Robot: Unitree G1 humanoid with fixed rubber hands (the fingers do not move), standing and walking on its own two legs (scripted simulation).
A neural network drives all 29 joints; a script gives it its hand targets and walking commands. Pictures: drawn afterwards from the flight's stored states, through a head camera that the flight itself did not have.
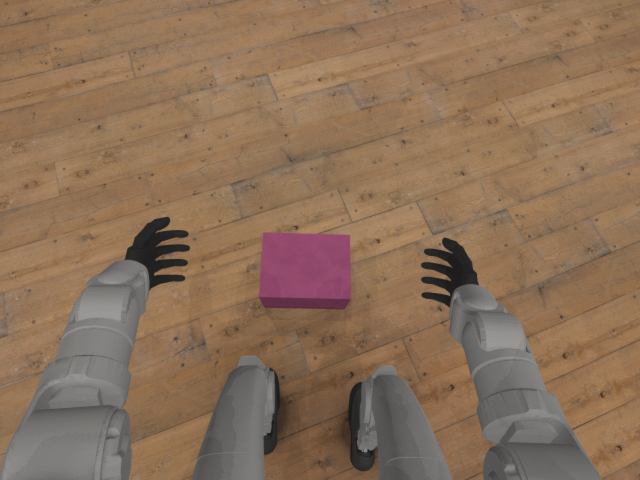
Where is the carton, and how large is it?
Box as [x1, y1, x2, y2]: [259, 232, 350, 308]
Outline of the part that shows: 263,232 259,297 264,307 345,307 350,299 349,235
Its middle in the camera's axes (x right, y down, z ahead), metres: -0.04 +0.09 +1.06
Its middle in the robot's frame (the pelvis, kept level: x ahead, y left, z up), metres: +0.50 +0.04 -0.61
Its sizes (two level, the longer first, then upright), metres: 0.228 0.171 0.151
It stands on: the floor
